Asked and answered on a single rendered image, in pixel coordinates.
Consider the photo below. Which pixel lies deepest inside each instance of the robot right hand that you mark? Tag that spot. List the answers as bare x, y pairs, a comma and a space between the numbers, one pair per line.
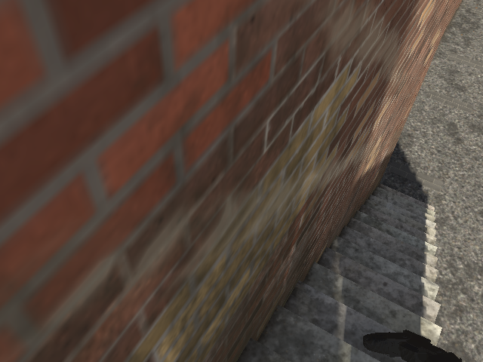
407, 345

